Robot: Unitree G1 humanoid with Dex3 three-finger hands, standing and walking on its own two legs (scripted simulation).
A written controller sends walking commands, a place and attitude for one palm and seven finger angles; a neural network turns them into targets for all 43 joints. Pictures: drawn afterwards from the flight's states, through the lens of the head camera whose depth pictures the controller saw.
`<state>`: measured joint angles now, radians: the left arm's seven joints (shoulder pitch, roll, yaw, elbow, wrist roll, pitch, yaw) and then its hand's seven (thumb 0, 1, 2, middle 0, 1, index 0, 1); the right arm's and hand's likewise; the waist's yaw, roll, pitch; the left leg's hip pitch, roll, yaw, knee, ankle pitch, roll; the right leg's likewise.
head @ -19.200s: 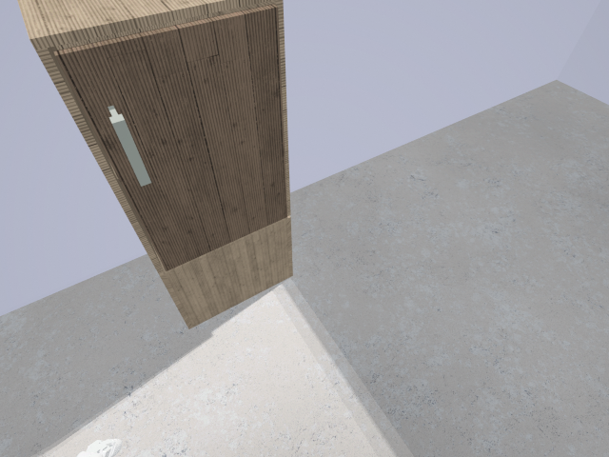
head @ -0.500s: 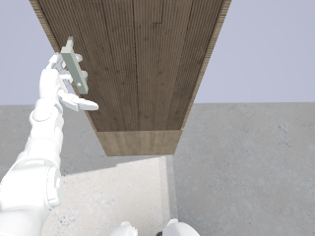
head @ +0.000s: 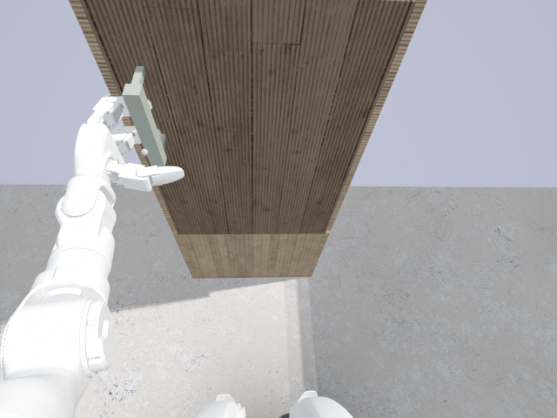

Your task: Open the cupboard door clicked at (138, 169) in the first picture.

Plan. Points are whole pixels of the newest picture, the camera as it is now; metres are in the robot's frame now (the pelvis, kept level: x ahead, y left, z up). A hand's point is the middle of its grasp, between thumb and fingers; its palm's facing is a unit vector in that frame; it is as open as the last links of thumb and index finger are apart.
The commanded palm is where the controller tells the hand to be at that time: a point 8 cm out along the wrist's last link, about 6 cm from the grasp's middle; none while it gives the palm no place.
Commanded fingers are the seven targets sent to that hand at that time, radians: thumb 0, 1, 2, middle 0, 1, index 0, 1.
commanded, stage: close the thumb around the handle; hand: left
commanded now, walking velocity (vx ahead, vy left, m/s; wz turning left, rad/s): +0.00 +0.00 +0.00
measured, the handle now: (149, 120) +0.53 +0.17 +0.09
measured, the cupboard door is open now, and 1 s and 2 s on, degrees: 0 17 45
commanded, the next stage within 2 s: pull the door open along its arc in 0.44 s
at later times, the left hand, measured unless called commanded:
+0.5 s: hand (160, 155) +0.47 +0.15 +0.08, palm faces -0.04 -1.00 +0.01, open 5.7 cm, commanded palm +0.45 +0.22 +0.08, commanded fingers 0.00 0.90 0.90 -0.40 -1.35 -0.40 -1.35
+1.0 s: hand (175, 216) +0.37 +0.12 +0.08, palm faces +0.02 -1.00 +0.04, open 6.1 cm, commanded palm +0.31 +0.18 +0.08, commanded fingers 0.00 0.90 0.90 -0.40 -1.35 -0.40 -1.35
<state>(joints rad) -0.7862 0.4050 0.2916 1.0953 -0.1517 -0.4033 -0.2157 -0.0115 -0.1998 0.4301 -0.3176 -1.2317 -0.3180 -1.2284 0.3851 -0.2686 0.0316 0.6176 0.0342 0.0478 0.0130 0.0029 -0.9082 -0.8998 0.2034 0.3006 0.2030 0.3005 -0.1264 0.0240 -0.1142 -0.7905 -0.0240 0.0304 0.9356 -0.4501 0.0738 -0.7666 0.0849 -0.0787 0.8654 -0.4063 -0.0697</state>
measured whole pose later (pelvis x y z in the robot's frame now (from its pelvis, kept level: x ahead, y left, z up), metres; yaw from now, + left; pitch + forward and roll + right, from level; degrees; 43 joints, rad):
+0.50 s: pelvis -0.01 +0.00 +0.00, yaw +0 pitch +17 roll -2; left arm -0.82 0.37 0.31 1.13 -0.10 -0.41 -0.19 -0.02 0.68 0.83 -0.39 -1.34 -0.39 -1.34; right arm 0.38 -0.27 0.04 0.61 0.03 0.05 0.01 0.00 -0.91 -0.90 0.20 0.30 0.20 0.30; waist -0.15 0.02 -0.11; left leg -0.80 -0.03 0.04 0.94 -0.44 0.08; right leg -0.78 0.08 -0.07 0.88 -0.40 -0.06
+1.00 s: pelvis +0.01 +0.00 +0.01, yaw -2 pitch +12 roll -1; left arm -0.20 0.15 0.10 0.42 -0.19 -0.31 -0.01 0.00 0.71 0.74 -0.33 -1.34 -0.32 -1.30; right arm 0.35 -0.25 0.01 0.55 0.04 0.03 0.05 0.01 -0.91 -0.90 0.20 0.30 0.20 0.30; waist -0.06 0.04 -0.13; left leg -0.63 -0.02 0.07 0.85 -0.44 0.07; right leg -0.63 0.09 -0.03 0.81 -0.40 -0.07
